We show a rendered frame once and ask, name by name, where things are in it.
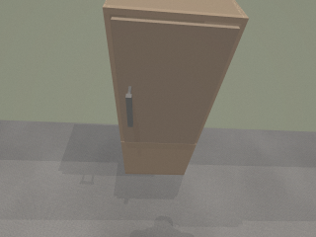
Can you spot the handle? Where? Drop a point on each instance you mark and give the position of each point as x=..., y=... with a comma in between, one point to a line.
x=129, y=109

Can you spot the cupboard door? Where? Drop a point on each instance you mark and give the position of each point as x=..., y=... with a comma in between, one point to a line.
x=173, y=69

